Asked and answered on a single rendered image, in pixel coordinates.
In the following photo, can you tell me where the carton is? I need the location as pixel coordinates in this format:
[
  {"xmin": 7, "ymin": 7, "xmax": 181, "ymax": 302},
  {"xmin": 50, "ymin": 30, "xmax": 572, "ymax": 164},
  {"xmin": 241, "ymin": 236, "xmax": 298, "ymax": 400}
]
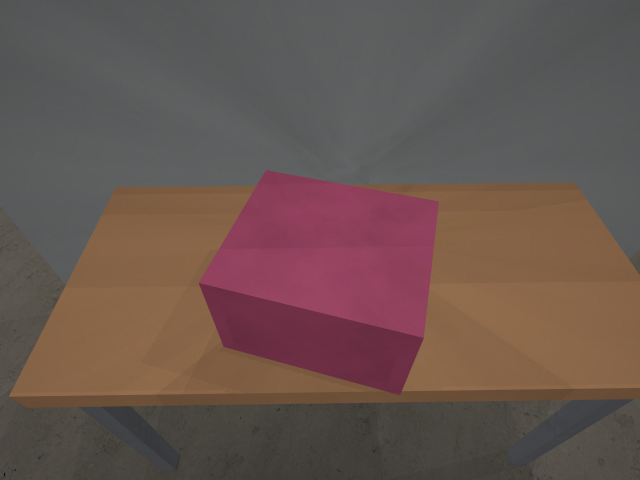
[{"xmin": 199, "ymin": 170, "xmax": 439, "ymax": 395}]

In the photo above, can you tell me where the table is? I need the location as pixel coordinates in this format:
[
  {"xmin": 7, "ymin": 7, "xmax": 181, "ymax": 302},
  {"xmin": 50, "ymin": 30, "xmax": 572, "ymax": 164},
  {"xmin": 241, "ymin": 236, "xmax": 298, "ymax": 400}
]
[{"xmin": 9, "ymin": 183, "xmax": 640, "ymax": 471}]

